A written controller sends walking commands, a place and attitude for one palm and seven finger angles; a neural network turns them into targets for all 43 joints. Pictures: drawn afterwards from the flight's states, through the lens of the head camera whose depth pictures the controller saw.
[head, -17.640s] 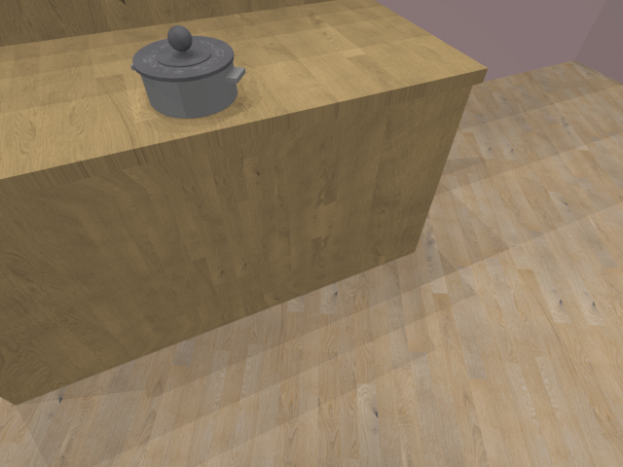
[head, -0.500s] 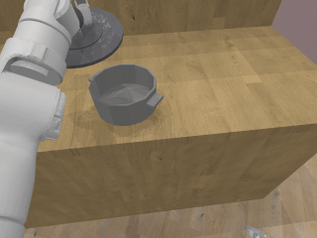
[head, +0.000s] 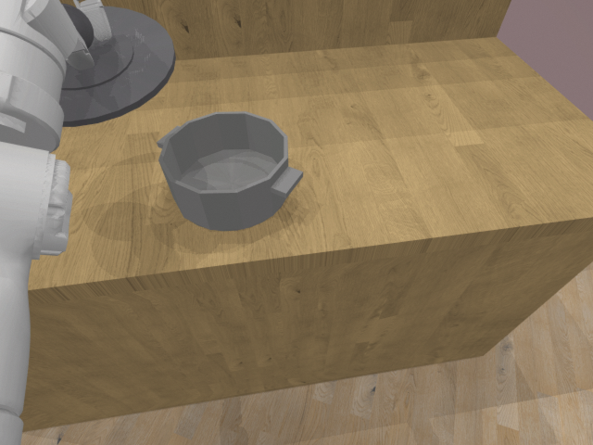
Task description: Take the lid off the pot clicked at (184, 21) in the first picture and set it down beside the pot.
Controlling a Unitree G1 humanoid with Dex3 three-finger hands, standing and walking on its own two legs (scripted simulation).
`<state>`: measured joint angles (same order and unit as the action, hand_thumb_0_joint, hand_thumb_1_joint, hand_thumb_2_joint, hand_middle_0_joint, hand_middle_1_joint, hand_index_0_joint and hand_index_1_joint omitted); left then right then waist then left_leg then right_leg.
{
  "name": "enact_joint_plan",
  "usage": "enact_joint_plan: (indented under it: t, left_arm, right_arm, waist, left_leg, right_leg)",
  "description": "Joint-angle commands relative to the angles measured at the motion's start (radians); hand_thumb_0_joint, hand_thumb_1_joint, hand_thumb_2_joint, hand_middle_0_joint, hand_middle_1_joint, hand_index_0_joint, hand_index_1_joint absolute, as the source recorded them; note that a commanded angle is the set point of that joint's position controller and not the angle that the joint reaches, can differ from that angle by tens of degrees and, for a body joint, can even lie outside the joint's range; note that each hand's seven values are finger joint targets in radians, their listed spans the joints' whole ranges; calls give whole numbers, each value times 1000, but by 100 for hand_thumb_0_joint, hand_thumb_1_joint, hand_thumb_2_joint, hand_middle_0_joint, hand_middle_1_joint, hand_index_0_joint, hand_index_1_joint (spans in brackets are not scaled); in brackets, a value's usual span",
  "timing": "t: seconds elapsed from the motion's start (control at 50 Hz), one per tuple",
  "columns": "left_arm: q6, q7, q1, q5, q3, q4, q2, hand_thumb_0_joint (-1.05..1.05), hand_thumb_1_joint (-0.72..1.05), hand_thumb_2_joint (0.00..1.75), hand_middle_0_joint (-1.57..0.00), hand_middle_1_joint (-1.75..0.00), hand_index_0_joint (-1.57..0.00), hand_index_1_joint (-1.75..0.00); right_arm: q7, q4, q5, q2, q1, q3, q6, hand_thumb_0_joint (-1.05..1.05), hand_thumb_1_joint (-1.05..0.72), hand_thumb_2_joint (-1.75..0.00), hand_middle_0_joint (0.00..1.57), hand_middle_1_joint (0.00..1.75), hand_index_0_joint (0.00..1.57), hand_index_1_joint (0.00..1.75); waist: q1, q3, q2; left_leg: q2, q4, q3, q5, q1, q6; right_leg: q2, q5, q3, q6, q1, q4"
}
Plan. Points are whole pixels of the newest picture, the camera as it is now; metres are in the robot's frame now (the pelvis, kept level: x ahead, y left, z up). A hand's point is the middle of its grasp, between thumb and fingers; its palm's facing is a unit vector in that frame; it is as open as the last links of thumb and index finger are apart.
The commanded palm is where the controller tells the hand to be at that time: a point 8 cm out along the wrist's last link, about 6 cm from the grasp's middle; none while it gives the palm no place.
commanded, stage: move the lid sideways beside the pot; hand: left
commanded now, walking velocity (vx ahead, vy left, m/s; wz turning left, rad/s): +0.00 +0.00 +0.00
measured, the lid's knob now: (68, 29) +0.51 +0.22 +0.30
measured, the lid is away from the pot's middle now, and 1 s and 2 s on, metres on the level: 0.14 0.24 0.23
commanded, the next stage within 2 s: lower the lid onto the table in 1.00 s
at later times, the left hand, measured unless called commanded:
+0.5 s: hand (10, 44) +0.47 +0.26 +0.31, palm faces -0.18 -0.15 -0.97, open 6.7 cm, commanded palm +0.48 +0.26 +0.38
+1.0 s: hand out of the picture +0.47 +0.31 +0.31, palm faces -0.15 -0.15 -0.98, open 6.7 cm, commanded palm +0.47 +0.30 +0.38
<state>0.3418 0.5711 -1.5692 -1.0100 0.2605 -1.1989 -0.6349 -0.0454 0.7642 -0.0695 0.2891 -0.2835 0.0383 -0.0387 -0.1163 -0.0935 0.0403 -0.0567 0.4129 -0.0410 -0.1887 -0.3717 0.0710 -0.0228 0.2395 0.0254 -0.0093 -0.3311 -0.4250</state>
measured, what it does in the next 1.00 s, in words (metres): stands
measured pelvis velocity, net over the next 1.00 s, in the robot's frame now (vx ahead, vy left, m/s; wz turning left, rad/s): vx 0.01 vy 0.00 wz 0.01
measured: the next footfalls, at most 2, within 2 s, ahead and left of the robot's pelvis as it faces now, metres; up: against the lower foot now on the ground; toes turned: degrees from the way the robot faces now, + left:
none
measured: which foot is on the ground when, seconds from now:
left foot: down 0.00-1.00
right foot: down 0.00-1.00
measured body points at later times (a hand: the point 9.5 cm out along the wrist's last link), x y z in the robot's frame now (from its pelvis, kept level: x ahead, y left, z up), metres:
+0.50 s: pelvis +0.00 +0.00 +0.00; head +0.03 -0.01 +0.45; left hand +0.47 +0.27 +0.36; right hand +0.08 -0.27 -0.13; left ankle +0.00 +0.07 -0.74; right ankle -0.02 -0.13 -0.74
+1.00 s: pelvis +0.01 +0.00 +0.00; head +0.06 -0.01 +0.45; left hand +0.48 +0.31 +0.37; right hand +0.07 -0.28 -0.13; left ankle +0.00 +0.07 -0.74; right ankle -0.02 -0.13 -0.74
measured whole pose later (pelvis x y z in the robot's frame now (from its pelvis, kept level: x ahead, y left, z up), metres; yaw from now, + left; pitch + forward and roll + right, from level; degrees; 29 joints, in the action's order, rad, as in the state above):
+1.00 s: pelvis +0.01 +0.00 +0.00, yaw +1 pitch +9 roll -1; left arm 0.27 0.60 -1.51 -1.04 0.21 -1.15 -0.84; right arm -0.06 0.74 -0.09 0.30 -0.28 0.03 -0.08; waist -0.10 -0.08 0.04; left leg -0.05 0.43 -0.02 -0.21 -0.39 0.07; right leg -0.01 0.24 0.04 -0.01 -0.32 -0.39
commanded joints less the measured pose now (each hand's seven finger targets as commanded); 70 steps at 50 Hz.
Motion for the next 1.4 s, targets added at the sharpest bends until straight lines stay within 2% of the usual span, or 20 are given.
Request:
enact_joint_plan:
  t: [0.0,0.08,0.16,0.24,0.26,0.34,0.4,0.44,0.52,0.56,0.64,0.68,0.86,0.92,0.94,1.0,1.04,1.12,1.26,1.38]
  left_arm:
    - [-35,-73,-702,-49,-64,303,-280,0,85,64,-92,-108,-95,-108]
    - [-41,-62,-667,-41,-21,283,-223,0,85,64,-92,-108,-95,-108]
    - [-52,-63,-691,-45,-74,350,-299,0,85,64,-92,-108,-95,-108]
    - [-46,-49,-603,-24,-27,314,-234,0,85,64,-92,-108,-95,-108]
    - [-43,-53,-613,-51,-96,308,-320,0,85,64,-92,-108,-95,-108]
    - [-27,-39,-558,-26,-26,218,-260,0,85,64,-92,-108,-95,-108]
    - [-34,-46,-618,-51,-53,258,-329,0,85,64,-92,-108,-95,-108]
    - [-57,-49,-673,-21,-2,341,-261,0,85,64,-92,-108,-95,-108]
    - [-74,-54,-664,-55,-81,331,-381,0,85,64,-92,-108,-95,-108]
    - [-82,-53,-623,-56,-91,282,-395,0,85,64,-92,-108,-95,-108]
    - [-68,-40,-575,-24,-14,234,-297,0,85,64,-92,-108,-95,-108]
    - [-71,-44,-574,-57,-70,229,-388,0,85,64,-92,-108,-95,-108]
    - [-99,-45,-600,-61,-110,329,-443,0,85,64,-92,-108,-95,-108]
    - [-90,-39,-563,-61,-97,295,-416,0,85,64,-92,-108,-95,-108]
    - [-88,-31,-538,-38,-46,296,-350,0,85,64,-92,-108,-95,-108]
    - [-77,-35,-551,-64,-111,317,-428,0,85,64,-92,-108,-95,-108]
    - [-75,-28,-536,-41,-64,320,-368,0,85,64,-92,-108,-95,-108]
    - [-21,-26,-581,-51,-69,218,-384,0,85,64,-92,-108,-95,-108]
    - [-18,-40,-644,-59,-95,271,-421,0,85,64,-92,-108,-95,-108]
    - [-6,-39,-512,-54,-59,107,-384,0,85,64,-92,-108,-95,-108]
  right_arm:
    - [-12,-110,-1,155,22,-49,36,0,-90,-90,20,30,20,30]
    - [-9,-107,-4,151,13,-53,35,0,-90,-90,20,30,20,30]
    - [-7,-116,-1,157,16,-55,34,0,-90,-90,20,30,20,30]
    - [-6,-117,-5,161,10,-59,24,0,-90,-90,20,30,20,30]
    - [-4,-112,-3,159,16,-56,15,0,-90,-90,20,30,20,30]
    - [-11,-116,-14,166,32,-48,-7,0,-90,-90,20,30,20,30]
    - [-18,-118,-15,163,48,-39,-13,0,-90,-90,20,30,20,30]
    - [-20,-128,-20,158,52,-39,6,0,-90,-90,20,30,20,30]
    - [-31,-117,-13,158,32,-40,11,0,-90,-90,20,30,20,30]
    - [-32,-112,-12,158,26,-37,9,0,-90,-90,20,30,20,30]
    - [-30,-105,-25,169,32,-38,-1,0,-90,-90,20,30,20,30]
    - [-30,-102,-19,171,30,-34,-11,0,-90,-90,20,30,20,30]
    - [-30,-106,-18,168,0,-45,-9,0,-90,-90,20,30,20,30]
    - [-23,-108,-18,167,-6,-51,-18,0,-90,-90,20,30,20,30]
    - [-18,-111,-20,173,-11,-52,-19,0,-90,-90,20,30,20,30]
    - [-14,-114,-14,169,-2,-53,-32,0,-90,-90,20,30,20,30]
    - [-12,-118,-18,174,-4,-54,-35,0,-90,-90,20,30,20,30]
    - [-9,-104,-20,170,-3,-46,-39,0,-90,-90,20,30,20,30]
    - [-14,-108,-11,170,-12,-48,-12,0,-90,-90,20,30,20,30]
    - [-19,-101,-20,177,-7,-39,-21,0,-90,-90,20,30,20,30]
  waist:
    - [11,-483,38]
    - [3,-446,66]
    - [15,-501,85]
    - [7,-446,87]
    - [19,-465,50]
    - [0,-338,-8]
    - [5,-389,0]
    - [1,-424,86]
    - [11,-480,76]
    - [11,-453,61]
    - [-2,-336,69]
    - [7,-365,56]
    - [15,-475,119]
    - [11,-440,115]
    - [3,-414,130]
    - [12,-443,108]
    - [5,-419,123]
    - [-2,-383,72]
    - [5,-495,82]
    - [-8,-324,31]
  left_leg:
    - [20,35,98,456,405,-21]
    - [24,48,104,520,431,-28]
    - [23,53,102,532,449,-31]
    - [26,68,98,593,452,-34]
    - [27,62,99,565,432,-30]
    - [17,33,79,399,330,-15]
    - [16,20,80,342,332,-5]
    - [25,35,91,433,417,-20]
    - [18,41,84,401,409,-7]
    - [15,47,77,407,377,-5]
    - [25,26,78,366,357,-12]
    - [23,28,75,357,328,-3]
    - [35,72,89,584,447,-18]
    - [36,78,94,612,443,-20]
    - [37,81,93,652,450,-30]
    - [33,83,92,619,436,-19]
    - [35,84,85,632,435,-25]
    - [23,57,89,510,377,-12]
    - [27,73,88,526,420,-10]
    - [24,43,70,348,285,1]
  right_leg:
    - [55,-237,-5,51,2,33]
    - [59,-233,4,51,-47,38]
    - [57,-246,-2,51,-17,33]
    - [54,-274,5,53,-38,42]
    - [57,-264,2,49,-17,33]
    - [46,-235,9,52,-16,54]
    - [49,-213,4,49,6,53]
    - [48,-212,9,53,-32,57]
    - [52,-217,-1,46,14,52]
    - [50,-242,-1,47,27,49]
    - [46,-202,15,51,-29,74]
    - [52,-216,8,49,5,64]
    - [58,-273,8,43,-1,49]
    - [62,-273,17,44,-27,48]
    - [59,-288,23,48,-42,56]
    - [62,-286,14,45,-21,43]
    - [55,-302,18,48,-28,49]
    - [60,-267,19,45,-13,50]
    - [55,-279,7,41,22,38]
    - [51,-224,14,43,-3,53]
